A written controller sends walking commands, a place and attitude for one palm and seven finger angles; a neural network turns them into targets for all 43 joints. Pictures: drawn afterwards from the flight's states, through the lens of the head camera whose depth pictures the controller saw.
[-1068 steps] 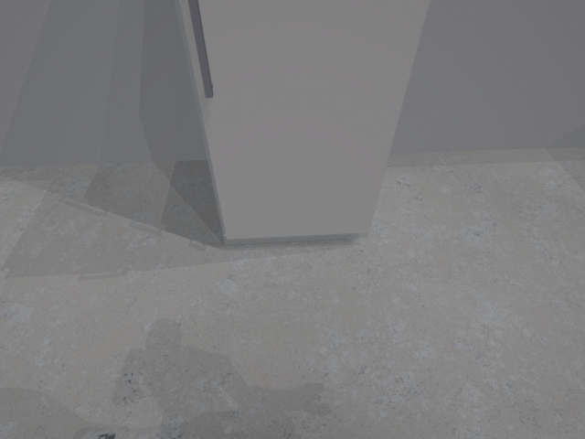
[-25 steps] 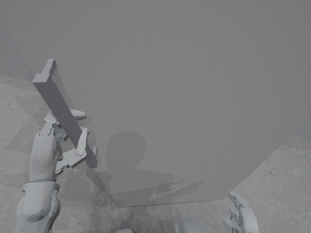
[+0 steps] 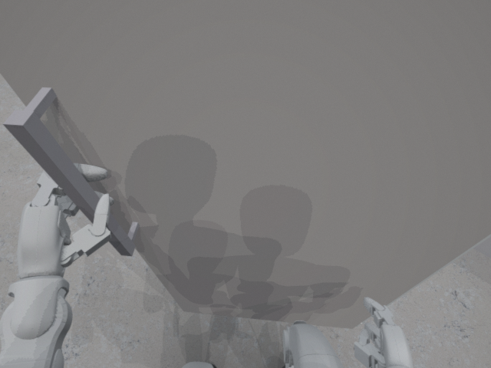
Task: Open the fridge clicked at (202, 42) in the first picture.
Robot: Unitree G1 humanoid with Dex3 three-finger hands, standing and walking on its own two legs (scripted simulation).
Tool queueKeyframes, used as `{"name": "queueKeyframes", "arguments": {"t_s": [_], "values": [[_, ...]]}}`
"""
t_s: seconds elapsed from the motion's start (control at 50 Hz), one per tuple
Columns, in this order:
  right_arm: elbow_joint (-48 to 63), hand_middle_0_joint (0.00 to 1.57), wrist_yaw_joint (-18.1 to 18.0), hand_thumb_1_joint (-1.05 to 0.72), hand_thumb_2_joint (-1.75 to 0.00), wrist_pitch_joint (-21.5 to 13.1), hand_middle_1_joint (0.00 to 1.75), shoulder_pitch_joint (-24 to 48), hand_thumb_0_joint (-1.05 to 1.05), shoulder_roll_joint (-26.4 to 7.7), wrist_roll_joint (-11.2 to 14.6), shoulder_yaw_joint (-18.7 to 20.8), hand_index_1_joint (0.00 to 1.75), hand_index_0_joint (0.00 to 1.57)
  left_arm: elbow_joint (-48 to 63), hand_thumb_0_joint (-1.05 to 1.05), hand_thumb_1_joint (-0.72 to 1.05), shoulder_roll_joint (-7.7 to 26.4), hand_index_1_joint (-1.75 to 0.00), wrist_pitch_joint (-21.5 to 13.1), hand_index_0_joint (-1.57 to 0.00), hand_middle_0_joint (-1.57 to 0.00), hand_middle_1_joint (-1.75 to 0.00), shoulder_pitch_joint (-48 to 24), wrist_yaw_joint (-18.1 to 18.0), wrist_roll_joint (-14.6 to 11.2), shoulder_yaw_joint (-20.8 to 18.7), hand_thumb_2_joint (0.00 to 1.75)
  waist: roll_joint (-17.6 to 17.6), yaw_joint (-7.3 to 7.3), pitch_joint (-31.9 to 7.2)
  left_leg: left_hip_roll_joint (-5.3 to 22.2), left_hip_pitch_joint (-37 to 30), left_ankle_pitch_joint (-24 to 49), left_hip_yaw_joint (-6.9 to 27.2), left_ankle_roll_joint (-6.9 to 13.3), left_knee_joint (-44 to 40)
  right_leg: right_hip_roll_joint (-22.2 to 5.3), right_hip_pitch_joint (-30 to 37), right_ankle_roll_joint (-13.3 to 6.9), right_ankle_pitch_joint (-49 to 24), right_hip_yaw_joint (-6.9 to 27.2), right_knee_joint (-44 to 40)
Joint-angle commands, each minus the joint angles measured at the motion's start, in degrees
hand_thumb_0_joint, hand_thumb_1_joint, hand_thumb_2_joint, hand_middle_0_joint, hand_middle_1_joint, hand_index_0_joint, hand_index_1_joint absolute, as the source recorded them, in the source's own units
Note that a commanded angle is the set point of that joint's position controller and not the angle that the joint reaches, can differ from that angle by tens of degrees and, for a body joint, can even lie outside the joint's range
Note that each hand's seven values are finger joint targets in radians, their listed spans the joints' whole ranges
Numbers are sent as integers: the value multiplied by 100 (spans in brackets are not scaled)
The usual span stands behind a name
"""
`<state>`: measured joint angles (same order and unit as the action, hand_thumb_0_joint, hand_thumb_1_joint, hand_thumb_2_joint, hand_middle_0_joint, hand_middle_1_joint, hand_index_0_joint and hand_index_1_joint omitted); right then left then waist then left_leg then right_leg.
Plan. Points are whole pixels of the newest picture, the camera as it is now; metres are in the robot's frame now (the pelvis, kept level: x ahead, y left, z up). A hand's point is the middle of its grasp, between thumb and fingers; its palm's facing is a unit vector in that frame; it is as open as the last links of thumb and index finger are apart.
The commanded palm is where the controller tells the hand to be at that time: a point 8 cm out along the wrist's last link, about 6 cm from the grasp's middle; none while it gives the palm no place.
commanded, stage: walk backward, drawing the door open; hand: left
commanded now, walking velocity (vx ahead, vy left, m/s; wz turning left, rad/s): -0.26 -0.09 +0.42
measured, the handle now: (96, 192) +0.32 +0.22 +0.14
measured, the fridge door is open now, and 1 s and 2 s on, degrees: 34 77 68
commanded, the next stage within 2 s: stop walking and hold the door back in 0.76 s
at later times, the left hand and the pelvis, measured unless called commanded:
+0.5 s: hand out of the picture +0.07 +0.15 +0.13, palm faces +0.66 -0.67 -0.33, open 6.6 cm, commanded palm +0.01 +0.17 +0.14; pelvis -0.06 -0.17 -0.02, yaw +20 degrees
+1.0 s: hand out of the picture -0.09 +0.04 +0.14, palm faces +0.85 -0.36 -0.38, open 6.4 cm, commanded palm -0.11 +0.08 +0.13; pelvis -0.12 -0.33 +0.00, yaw +38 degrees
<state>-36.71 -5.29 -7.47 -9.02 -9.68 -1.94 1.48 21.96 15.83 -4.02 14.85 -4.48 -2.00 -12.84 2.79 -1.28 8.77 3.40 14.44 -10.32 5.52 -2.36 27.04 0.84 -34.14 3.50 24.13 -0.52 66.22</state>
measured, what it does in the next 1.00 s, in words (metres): steps to the right, turning left: right foot, then left foot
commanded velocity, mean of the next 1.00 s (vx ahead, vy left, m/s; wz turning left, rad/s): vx -0.15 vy -0.06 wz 0.55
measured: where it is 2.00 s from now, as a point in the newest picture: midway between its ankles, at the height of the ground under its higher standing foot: outside the picture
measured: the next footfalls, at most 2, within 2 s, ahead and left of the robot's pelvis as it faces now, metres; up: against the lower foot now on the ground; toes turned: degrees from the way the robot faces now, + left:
right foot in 0.16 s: +0.11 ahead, -0.22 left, +0.00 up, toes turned +4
left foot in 0.46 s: -0.06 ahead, -0.06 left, +0.00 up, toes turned +24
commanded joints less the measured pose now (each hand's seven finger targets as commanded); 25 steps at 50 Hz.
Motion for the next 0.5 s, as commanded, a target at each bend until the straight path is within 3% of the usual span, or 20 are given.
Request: {"name": "queueKeyframes", "arguments": {"t_s": [0.0, 0.06, 0.08, 0.1, 0.12, 0.14, 0.16, 0.18, 0.2, 0.22, 0.24, 0.28, 0.32, 0.36, 0.4, 0.42, 0.44, 0.46, 0.48], "values": [[948, 20, -11, -90, -90, -348, 30, 201, 0, -823, 200, 207, 30, 20, 1715, 0, 90, 878, -140, -698, -45, -45, -140, -636, -240, -45, -744, 90, 1620, 82, -1420, 897, 779, -33, 269, 913, -1101, -62, 1645, 86, -561, -173, -944], [1032, 20, 6, -90, -90, -434, 30, 318, 0, -850, 221, 198, 30, 20, 1563, 0, 90, 1127, -140, -742, -45, -45, -140, -539, -363, -90, -1110, 90, 1598, 226, -1309, 929, 1436, -1102, 544, 881, -808, 107, 2451, 137, -207, -312, -2028], [1003, 20, 25, -90, -90, -462, 30, 288, 0, -862, 191, 208, 30, 20, 1485, 0, 90, 1150, -140, -741, -45, -45, -140, -438, -396, -78, -1190, 90, 1435, 275, -1312, 716, 1770, -1518, 582, 728, -439, 206, 2946, 142, -306, -413, -2707], [937, 20, 41, -90, -90, -497, 30, 240, 0, -810, 164, 213, 30, 20, 1523, 0, 90, 1322, -140, -734, -45, -45, -140, -436, -417, -29, -1357, 90, 916, 289, -1368, 291, 1776, -1889, 412, 486, 228, 40, 3098, 120, -636, -327, -3692], [850, 20, 44, -90, -90, -501, 30, 89, 0, -663, 168, 190, 30, 20, 1601, 0, 90, 1684, -140, -702, -45, -45, -140, -463, -452, 6, -1617, 90, -170, 186, -1430, -355, 1372, -1965, -53, 182, 1376, -463, 2637, -48, -805, 38, -4615], [898, 20, 23, -90, -90, -482, 30, 380, 0, -475, 134, 121, 30, 20, 1642, 0, 90, 1977, -140, -657, -45, -45, -140, -543, -476, 14, -1754, 90, -1398, 225, -1472, -613, 1890, -2365, -410, -16, 3225, -1787, 2294, -569, -736, 1422, -5059], [878, 20, -23, -90, -90, -487, 30, 428, 0, -598, 62, 134, 30, 20, 1411, 0, 90, 2268, -140, -652, -45, -45, -140, -595, -561, 48, -2092, 90, -1425, 338, -1786, -551, 1926, -2487, -268, 7, 4806, -2470, 1853, -1077, -484, 2344, -5288], [846, 20, 11, -90, -90, -432, 30, 282, 0, -718, 98, 312, 30, 20, 1386, 0, 90, 2229, -140, -646, -45, -45, -140, -410, -543, 6, -2041, 90, -1885, 234, -1928, -481, 1844, -2385, 48, -6, 5512, -2628, 1750, -1210, 190, 2851, -5371], [921, 20, 13, -90, -90, -353, 30, 407, 0, -675, 122, 289, 30, 20, 1500, 0, 90, 1990, -140, -705, -45, -45, -140, -537, -498, -20, -1797, 90, -1607, 189, -1700, -319, 1875, -2000, -53, -62, 5774, -2470, 1852, -1261, 68, 2285, -5219], [884, 20, 12, -90, -90, -250, 30, 526, 0, -646, 146, 174, 30, 20, 1416, 0, 90, 1895, -140, -741, -45, -45, -140, -593, -489, -37, -1791, 90, -1061, 192, -1618, -234, 1765, -1737, -266, -128, 5631, -2148, 1974, -1252, -447, 1506, -5001], [997, 20, -24, -90, -90, -196, 30, 475, 0, -638, 173, 141, 30, 20, 1379, 0, 90, 1827, -140, -776, -45, -45, -140, -441, -499, -34, -1775, 90, -963, 187, -1637, -219, 1567, -1758, -455, -153, 5155, -1980, 2202, -1204, -994, 818, -4867], [1131, 20, -119, -90, -90, -132, 30, 483, 0, -700, 211, 130, 30, 20, 1433, 0, 90, 1780, -140, -764, -45, -45, -140, -383, -548, -66, -1716, 90, -1205, 237, -1664, -173, 1062, -2012, -642, -69, 4071, -1905, 2341, -1151, -1158, 390, -4875], [1142, 20, -199, -90, -90, -105, 30, 440, 0, -718, 169, 92, 30, 20, 1357, 0, 90, 1767, -140, -708, -45, -45, -140, -341, -616, -103, -1710, 90, -1279, 282, -1584, -156, 615, -2293, -804, 60, 2806, -1909, 2231, -1107, -1080, 223, -4980], [1121, 20, -196, -90, -90, -157, 30, 207, 0, -701, 77, 51, 30, 20, 1442, 0, 90, 1614, -140, -747, -45, -45, -140, -69, -633, -87, -1646, 90, -935, 307, -1709, -190, 453, -2139, -983, 182, 1603, -1927, 2377, -1080, -1364, 148, -4850], [1105, 20, -154, -90, -90, -186, 30, -148, 0, -717, 36, 40, 30, 20, 1520, 0, 90, 1537, -140, -791, -45, -45, -140, 126, -621, -96, -1576, 90, -406, 155, -1823, -275, -72, -1231, -1091, 231, 64, -1716, 2272, -842, -1461, -136, -4313], [1156, 20, -147, -90, -90, -165, 30, -266, 0, -836, 95, 134, 30, 20, 1650, 0, 90, 1541, -140, -799, -45, -45, -140, 142, -624, -159, -1534, 90, 292, 7, -1817, -163, -629, -508, -867, 229, -706, -1519, 2024, -652, -1721, -354, -3433], [1321, 20, -105, -90, -90, -174, 30, -154, 0, -976, 94, 140, 30, 20, 1855, 0, 90, 1543, -140, -882, -45, -45, -140, 39, -623, -165, -1499, 90, 1419, 48, -1704, 881, -999, 774, 730, 633, -1161, -858, 1049, -251, -858, -707, -2190], [1246, 20, -14, -90, -90, -288, 30, -148, 0, -1015, 122, 133, 30, 20, 1924, 0, 90, 1654, -140, -993, -45, -45, -140, -41, -599, -128, -1454, 90, 2185, 172, -1626, 2202, -1533, 3775, 2341, 1298, -1035, -346, -206, 22, 1028, -467, -1086], [969, 20, 60, -90, -90, -351, 30, -27, 0, -815, 2, 89, 30, 20, 2155, 0, 90, 1914, -140, -1026, -45, -45, -140, -471, -456, 58, -1583, 90, 1978, 55, -1553, 2152, -1096, 3451, 2701, 1074, -1110, -385, -116, -51, 798, 211, -446]]}}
